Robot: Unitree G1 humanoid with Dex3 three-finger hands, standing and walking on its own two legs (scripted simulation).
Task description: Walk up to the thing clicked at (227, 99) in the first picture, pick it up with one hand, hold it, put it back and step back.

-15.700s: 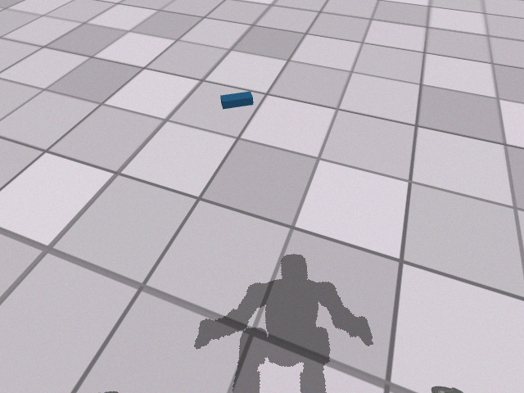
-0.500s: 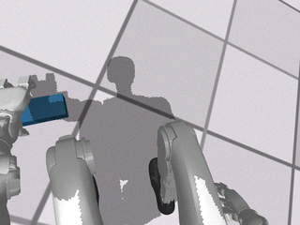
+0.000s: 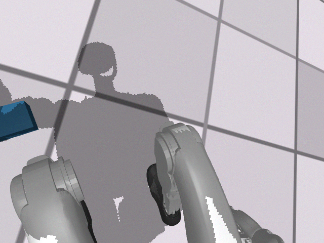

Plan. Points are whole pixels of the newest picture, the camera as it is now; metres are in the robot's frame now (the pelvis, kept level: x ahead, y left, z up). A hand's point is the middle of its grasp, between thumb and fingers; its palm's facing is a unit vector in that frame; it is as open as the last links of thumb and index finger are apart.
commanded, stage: rest palm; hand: left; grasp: from above
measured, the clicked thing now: out of the picture +0.41 +0.33 -0.26
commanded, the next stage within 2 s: close in 0.08 s
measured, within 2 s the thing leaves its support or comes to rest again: neither
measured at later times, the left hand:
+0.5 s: hand out of the picture +0.40 +0.32 -0.23, palm faces -0.39 -0.12 -0.91, open 13.0 cm
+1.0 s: hand out of the picture +0.40 +0.32 -0.24, palm faces -0.42 -0.14 -0.90, open 11.4 cm
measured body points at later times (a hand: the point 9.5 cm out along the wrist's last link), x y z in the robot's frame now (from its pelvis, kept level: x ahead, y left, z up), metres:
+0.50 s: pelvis +0.00 +0.01 +0.00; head +0.23 +0.13 +0.36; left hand +0.42 +0.32 -0.18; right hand +0.09 -0.26 -0.07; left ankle +0.07 +0.14 -0.26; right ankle +0.10 -0.12 -0.26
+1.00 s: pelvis +0.00 +0.01 +0.00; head +0.25 +0.13 +0.35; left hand +0.42 +0.32 -0.19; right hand +0.06 -0.24 -0.07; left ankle +0.07 +0.14 -0.26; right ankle +0.10 -0.12 -0.26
